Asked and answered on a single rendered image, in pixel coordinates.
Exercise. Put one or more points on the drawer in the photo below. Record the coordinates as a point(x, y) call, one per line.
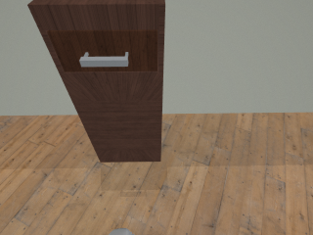
point(71, 45)

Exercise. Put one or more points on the cabinet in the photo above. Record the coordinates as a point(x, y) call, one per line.
point(121, 111)

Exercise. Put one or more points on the handle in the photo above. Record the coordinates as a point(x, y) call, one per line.
point(105, 61)

